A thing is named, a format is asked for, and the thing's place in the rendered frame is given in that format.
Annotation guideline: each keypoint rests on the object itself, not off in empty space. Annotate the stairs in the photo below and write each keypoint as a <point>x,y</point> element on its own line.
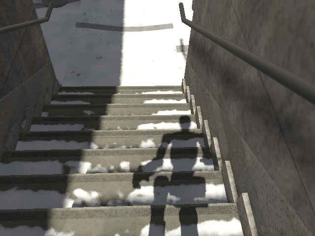
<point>114,161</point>

